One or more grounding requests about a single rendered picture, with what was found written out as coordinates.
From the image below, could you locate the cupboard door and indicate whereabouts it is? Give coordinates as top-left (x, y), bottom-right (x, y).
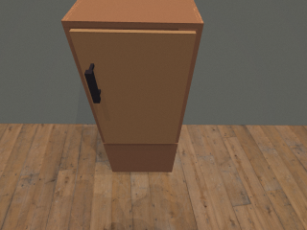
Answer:
top-left (69, 29), bottom-right (196, 144)

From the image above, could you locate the handle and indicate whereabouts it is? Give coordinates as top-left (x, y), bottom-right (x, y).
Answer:
top-left (84, 63), bottom-right (101, 104)

